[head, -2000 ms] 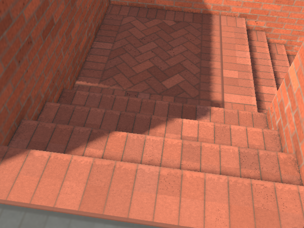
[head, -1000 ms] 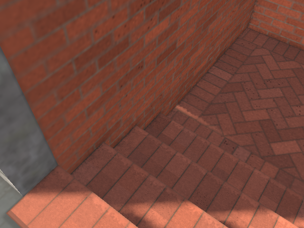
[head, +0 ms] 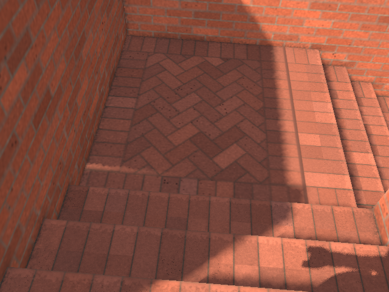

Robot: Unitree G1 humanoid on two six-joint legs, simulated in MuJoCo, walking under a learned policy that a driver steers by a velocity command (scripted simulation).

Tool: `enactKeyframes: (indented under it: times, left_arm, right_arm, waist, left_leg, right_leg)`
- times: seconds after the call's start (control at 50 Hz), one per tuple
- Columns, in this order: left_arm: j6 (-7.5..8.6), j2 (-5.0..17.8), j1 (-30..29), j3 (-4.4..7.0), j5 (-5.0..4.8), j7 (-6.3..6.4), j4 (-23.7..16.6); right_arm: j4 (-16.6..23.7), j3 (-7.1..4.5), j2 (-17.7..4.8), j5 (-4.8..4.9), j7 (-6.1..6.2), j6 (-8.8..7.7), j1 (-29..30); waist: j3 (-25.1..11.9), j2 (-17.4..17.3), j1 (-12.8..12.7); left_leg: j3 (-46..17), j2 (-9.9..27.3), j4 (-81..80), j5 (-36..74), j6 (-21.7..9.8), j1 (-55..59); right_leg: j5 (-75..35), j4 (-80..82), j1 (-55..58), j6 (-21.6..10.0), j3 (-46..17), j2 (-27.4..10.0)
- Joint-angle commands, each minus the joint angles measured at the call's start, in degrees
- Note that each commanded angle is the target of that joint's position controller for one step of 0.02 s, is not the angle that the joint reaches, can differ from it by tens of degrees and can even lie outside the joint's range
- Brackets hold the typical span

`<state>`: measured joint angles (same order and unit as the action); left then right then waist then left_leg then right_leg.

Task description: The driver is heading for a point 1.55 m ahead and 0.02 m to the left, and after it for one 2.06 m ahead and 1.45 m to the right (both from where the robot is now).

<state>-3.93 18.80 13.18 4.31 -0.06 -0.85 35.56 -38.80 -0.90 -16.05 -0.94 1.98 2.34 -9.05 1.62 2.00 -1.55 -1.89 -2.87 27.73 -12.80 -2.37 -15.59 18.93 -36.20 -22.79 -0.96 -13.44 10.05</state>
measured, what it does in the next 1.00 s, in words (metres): steps on the spot: right foot, then left foot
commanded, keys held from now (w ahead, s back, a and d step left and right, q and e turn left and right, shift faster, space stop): e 0.22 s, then no key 0.78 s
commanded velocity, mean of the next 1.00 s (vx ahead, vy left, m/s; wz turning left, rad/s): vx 0.00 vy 0.00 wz -0.27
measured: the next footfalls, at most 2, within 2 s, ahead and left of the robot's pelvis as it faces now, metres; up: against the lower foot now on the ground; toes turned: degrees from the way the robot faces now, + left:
right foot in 0.44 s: -0.03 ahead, -0.10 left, +0.00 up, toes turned -10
left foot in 0.72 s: +0.02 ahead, +0.10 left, +0.00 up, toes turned -13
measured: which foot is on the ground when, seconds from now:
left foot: down 0.00-0.44, up 0.46-0.70, down 0.72-1.00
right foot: up 0.00-0.42, down 0.44-1.00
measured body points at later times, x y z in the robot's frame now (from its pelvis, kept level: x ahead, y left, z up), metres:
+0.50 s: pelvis -0.04 +0.00 +0.00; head -0.02 -0.02 +0.45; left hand +0.16 +0.21 -0.10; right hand +0.01 -0.29 -0.12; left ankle +0.01 +0.10 -0.72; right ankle -0.07 -0.10 -0.74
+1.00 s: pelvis -0.05 +0.01 +0.01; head -0.04 +0.01 +0.46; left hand +0.10 +0.23 -0.13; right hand -0.02 -0.26 -0.12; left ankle -0.02 +0.11 -0.74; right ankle -0.07 -0.10 -0.74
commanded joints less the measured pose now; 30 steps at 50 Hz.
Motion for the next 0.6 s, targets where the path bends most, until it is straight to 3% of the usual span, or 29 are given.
enactKeyframes:
  times: [0.02,0.04,0.08,0.12,0.22,0.3,0.36,0.4,0.42,0.44,0.46,0.48,0.5,0.52,0.56,0.6]
  left_arm:
    - [0.83,8.6,0.3,2.60,1.18,0.62,-3.0]
    - [0.48,8.4,2.1,2.62,0.85,0.25,-1.7]
    - [-0.36,8.0,3.9,2.43,0.60,-0.47,-0.4]
    - [-1.00,7.9,3.4,2.12,0.23,-0.36,0.1]
    - [-1.52,5.9,-1.6,1.03,0.13,-0.69,-0.7]
    - [-1.48,3.5,-3.2,-0.28,0.04,-0.62,-1.1]
    - [-1.00,2.7,-2.3,-0.93,-0.21,-0.25,-0.7]
    - [-0.15,1.3,1.6,-1.55,0.15,-0.06,1.0]
    - [0.52,1.9,2.4,-1.77,0.87,0.18,1.4]
    - [1.26,5.3,2.8,-1.44,2.06,0.48,0.8]
    - [1.59,10.3,-0.8,-0.41,1.41,0.48,-0.3]
    - [2.16,7.3,-0.1,-0.76,1.41,0.88,0.3]
    - [2.50,4.1,-2.1,-1.93,1.29,1.14,0.5]
    - [2.49,2.5,-4.4,-2.58,1.30,1.42,0.8]
    - [3.03,1.5,-6.2,-2.94,1.07,1.79,1.1]
    - [3.14,1.0,-5.1,-3.14,0.95,1.61,2.0]
  right_arm:
    - [5.4,-2.48,-10.0,-0.58,-0.15,-1.02,1.2]
    - [6.1,-1.69,-7.5,-0.51,-0.35,-1.25,4.2]
    - [7.1,-1.20,-6.3,-0.43,-0.05,-1.71,5.7]
    - [7.0,-1.15,-5.8,-0.30,-0.21,-1.79,3.0]
    - [5.1,-2.27,-7.5,-0.35,-0.28,-1.23,-3.8]
    - [4.7,-2.56,-7.8,-0.39,-1.26,-1.19,-3.3]
    - [4.0,-2.95,-8.6,-0.52,-1.94,-0.98,-3.2]
    - [3.1,-3.05,-8.7,0.22,-2.10,-0.55,-3.0]
    - [2.4,-3.07,-8.4,0.53,-2.13,-0.51,-4.5]
    - [3.2,-2.36,-5.3,0.41,-2.50,-0.62,-5.5]
    - [5.6,-0.93,-1.1,0.72,-2.43,-0.48,-4.3]
    - [4.9,-1.31,-3.9,0.18,-1.93,0.43,-2.1]
    - [4.5,-1.79,-4.8,0.91,-2.13,0.82,-2.1]
    - [3.4,-2.03,-5.0,1.12,-2.26,0.77,-3.2]
    - [1.1,-2.35,-5.5,0.20,-1.84,0.78,-6.9]
    - [0.6,-1.72,-3.8,0.28,-1.66,0.88,-6.9]
  waist:
    - [-2.1,-7.0,-0.2]
    - [-1.9,-6.4,-2.1]
    - [-3.2,-9.9,-2.4]
    - [-3.6,-9.6,-0.8]
    - [-3.2,-10.7,3.5]
    - [-4.0,-11.5,3.7]
    - [-4.4,-12.8,3.1]
    - [-5.0,-11.4,0.5]
    - [-5.2,-9.2,0.1]
    - [-6.9,0.5,0.9]
    - [-2.7,11.4,2.2]
    - [-3.4,8.9,-0.8]
    - [-3.0,6.9,0.7]
    - [-2.2,5.7,2.0]
    - [-3.0,6.8,3.2]
    - [-3.9,6.0,2.3]
  left_leg:
    - [-20.3,22.1,-14.1,9.8,-10.7,3.5]
    - [-14.3,18.4,-13.4,13.4,-9.2,1.7]
    - [-7.3,14.5,-12.0,18.3,-8.1,3.4]
    - [-4.9,14.7,-11.1,19.6,-8.4,6.0]
    - [-4.6,17.3,-10.3,16.0,-9.6,13.9]
    - [-3.7,17.7,-9.8,10.6,-10.4,10.1]
    - [-3.4,17.7,-7.8,13.7,-10.6,7.4]
    - [-1.2,16.3,-3.4,18.8,-8.5,5.5]
    - [0.1,15.5,-1.2,16.7,-5.2,2.0]
    - [3.9,11.5,7.6,5.6,-0.8,-6.1]
    - [7.4,3.2,9.8,-16.4,2.4,-13.6]
    - [1.9,5.3,16.2,-19.2,2.8,-10.9]
    - [0.6,4.8,18.8,-17.2,3.0,-11.1]
    - [0.2,5.0,18.5,-14.3,3.2,-10.0]
    - [1.6,4.2,17.5,-10.8,3.7,-6.5]
    - [2.4,3.3,14.1,-10.8,3.8,-3.3]
  right_leg:
    - [9.6,-24.4,-9.2,1.7,2.4,-1.7]
    - [6.2,-28.5,-7.5,2.1,3.6,-2.2]
    - [2.9,-35.1,-8.0,3.4,6.4,-2.9]
    - [2.6,-34.3,-8.8,4.6,7.6,-4.2]
    - [4.6,-23.9,-11.1,5.5,9.8,-6.5]
    - [8.3,-12.4,-2.5,3.5,12.0,-7.5]
    - [8.7,-3.1,3.8,1.5,14.7,-6.7]
    - [-0.9,10.8,10.8,-0.3,16.6,-6.2]
    - [-8.2,18.7,16.3,-1.0,13.6,-7.6]
    - [-7.2,23.3,23.2,-3.0,-0.9,-18.1]
    - [-26.3,21.0,18.6,-9.2,-11.9,-28.3]
    - [-27.3,19.7,15.8,-13.1,-9.8,-28.8]
    - [-26.3,20.5,15.6,-13.2,-6.8,-26.6]
    - [-25.0,20.9,14.7,-11.3,-3.0,-23.5]
    - [-33.1,18.4,14.7,-9.3,2.8,-19.2]
    - [-34.9,16.7,14.4,-9.0,4.4,-18.3]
